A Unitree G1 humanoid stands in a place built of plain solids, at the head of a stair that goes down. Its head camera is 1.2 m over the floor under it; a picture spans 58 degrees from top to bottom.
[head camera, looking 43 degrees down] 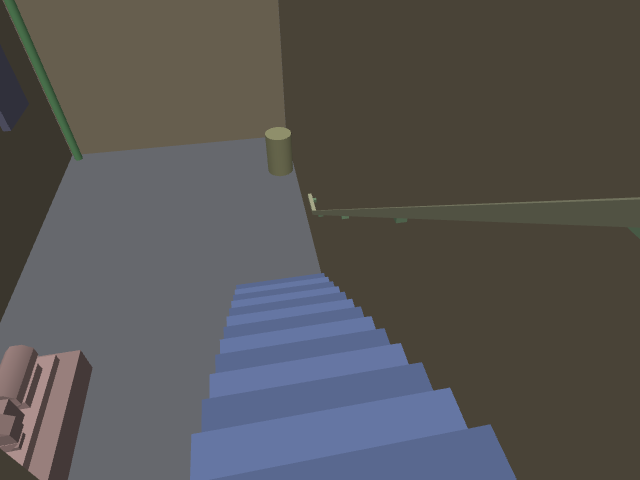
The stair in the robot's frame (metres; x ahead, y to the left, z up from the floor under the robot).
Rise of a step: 0.19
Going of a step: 0.23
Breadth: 0.99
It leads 11 degrees to the left of straight ahead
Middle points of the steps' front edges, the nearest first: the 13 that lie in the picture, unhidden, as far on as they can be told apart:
0.52 -0.06 -0.19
0.75 -0.02 -0.37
0.98 0.02 -0.56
1.20 0.06 -0.74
1.43 0.10 -0.93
1.66 0.15 -1.11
1.88 0.19 -1.30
2.11 0.23 -1.48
2.33 0.27 -1.67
2.56 0.31 -1.86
2.78 0.35 -2.04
3.01 0.40 -2.23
3.24 0.44 -2.41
